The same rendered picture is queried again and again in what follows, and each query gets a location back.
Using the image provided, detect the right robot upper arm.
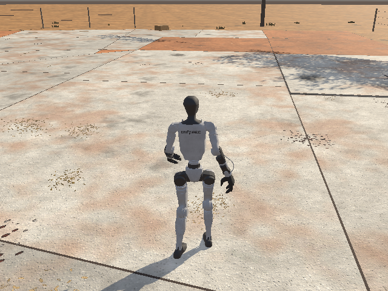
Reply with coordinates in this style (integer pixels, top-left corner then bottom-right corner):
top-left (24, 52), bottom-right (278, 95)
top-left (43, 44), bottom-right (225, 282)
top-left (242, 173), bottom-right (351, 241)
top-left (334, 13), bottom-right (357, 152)
top-left (204, 121), bottom-right (220, 156)

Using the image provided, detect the left robot forearm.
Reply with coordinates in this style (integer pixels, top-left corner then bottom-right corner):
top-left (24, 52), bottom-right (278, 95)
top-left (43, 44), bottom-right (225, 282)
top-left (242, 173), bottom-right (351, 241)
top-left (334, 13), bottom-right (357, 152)
top-left (164, 146), bottom-right (174, 159)

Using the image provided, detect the robot right hand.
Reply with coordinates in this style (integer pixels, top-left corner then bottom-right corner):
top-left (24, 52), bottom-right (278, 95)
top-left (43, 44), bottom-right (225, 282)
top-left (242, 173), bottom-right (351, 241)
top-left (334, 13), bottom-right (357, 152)
top-left (221, 175), bottom-right (235, 193)

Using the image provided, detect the right robot forearm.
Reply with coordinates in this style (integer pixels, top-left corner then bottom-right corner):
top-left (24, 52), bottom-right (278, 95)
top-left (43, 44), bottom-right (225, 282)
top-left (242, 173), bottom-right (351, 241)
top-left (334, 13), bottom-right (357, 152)
top-left (216, 146), bottom-right (232, 177)

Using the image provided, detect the robot left hand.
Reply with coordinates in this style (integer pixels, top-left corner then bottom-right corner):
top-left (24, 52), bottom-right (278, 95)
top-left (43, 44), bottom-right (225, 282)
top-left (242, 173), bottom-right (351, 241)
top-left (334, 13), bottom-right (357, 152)
top-left (167, 153), bottom-right (181, 164)

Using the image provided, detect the robot right thigh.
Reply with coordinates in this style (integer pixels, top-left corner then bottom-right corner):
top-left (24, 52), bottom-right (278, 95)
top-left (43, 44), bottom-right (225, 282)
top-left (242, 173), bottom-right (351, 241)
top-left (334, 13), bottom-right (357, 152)
top-left (202, 169), bottom-right (215, 211)

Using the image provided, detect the robot left shin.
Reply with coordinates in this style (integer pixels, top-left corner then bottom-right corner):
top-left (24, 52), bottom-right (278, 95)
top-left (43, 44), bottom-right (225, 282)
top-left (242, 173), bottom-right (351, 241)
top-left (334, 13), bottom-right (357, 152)
top-left (175, 207), bottom-right (187, 250)

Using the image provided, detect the left robot upper arm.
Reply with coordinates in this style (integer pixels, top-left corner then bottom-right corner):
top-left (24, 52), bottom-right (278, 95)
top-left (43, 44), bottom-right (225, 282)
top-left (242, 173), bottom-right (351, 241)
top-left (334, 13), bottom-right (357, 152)
top-left (165, 122), bottom-right (180, 154)

